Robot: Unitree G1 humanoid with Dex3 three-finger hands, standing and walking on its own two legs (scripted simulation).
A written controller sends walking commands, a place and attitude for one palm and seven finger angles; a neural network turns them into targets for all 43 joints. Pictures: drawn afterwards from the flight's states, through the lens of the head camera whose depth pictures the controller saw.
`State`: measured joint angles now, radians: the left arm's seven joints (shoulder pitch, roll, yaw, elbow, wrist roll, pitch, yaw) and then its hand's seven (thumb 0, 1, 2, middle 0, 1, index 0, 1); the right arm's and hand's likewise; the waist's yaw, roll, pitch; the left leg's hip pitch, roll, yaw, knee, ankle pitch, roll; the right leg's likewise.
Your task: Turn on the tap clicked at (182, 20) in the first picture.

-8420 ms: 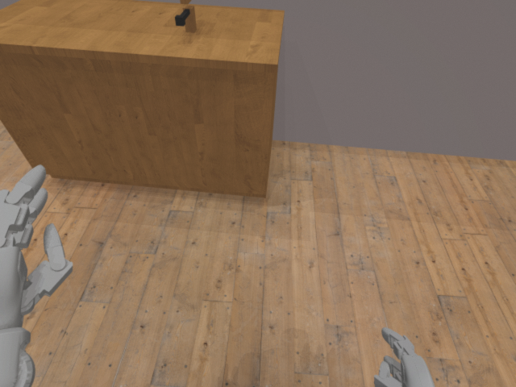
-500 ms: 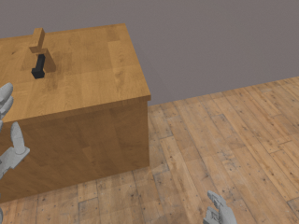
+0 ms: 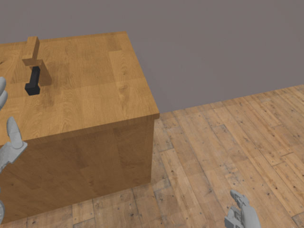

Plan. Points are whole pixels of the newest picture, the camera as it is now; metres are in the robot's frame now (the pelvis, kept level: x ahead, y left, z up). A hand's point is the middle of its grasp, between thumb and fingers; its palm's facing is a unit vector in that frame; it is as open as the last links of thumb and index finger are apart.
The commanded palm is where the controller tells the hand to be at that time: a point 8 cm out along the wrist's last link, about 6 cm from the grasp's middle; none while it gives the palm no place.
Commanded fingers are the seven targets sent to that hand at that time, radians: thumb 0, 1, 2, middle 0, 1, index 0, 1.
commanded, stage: come to a stop and stand still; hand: left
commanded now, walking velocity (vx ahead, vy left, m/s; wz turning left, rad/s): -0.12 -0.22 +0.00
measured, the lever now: (32, 88) +0.46 +0.39 +0.09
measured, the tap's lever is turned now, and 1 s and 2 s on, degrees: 0 0 0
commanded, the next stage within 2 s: look again from close up in 1.20 s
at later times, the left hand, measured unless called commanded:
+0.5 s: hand (37, 138) +0.23 +0.23 +0.19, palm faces +0.39 -0.77 -0.51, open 7.5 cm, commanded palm +0.17 +0.26 +0.19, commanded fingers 0.00 0.90 0.90 -0.20 -0.30 -0.20 -0.30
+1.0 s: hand (3, 147) +0.21 +0.28 +0.19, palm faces +0.43 -0.84 -0.32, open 7.5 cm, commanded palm +0.16 +0.31 +0.19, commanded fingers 0.00 0.90 0.90 -0.20 -0.30 -0.20 -0.30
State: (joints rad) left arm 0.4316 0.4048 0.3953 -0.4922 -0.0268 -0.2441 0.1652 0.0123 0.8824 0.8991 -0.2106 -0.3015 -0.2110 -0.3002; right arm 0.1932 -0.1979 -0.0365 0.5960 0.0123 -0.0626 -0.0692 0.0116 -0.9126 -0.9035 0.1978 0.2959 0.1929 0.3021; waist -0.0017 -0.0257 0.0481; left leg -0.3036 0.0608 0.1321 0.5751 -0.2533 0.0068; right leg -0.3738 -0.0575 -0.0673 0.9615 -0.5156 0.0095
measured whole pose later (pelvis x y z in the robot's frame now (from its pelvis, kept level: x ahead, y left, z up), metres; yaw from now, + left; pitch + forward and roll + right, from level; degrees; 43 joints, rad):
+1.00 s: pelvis -0.01 +0.03 +0.01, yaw -2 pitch -2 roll -1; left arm 0.32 0.33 0.36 -0.40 0.00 -0.25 0.10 0.02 0.88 0.90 -0.21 -0.30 -0.21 -0.30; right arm 0.26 -0.17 0.05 0.62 -0.01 -0.18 0.00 0.01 -0.91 -0.90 0.21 0.30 0.20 0.30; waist 0.06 -0.03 0.04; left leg -0.21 -0.02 0.08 0.47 -0.23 0.06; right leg -0.23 0.00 -0.03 0.43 -0.16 0.00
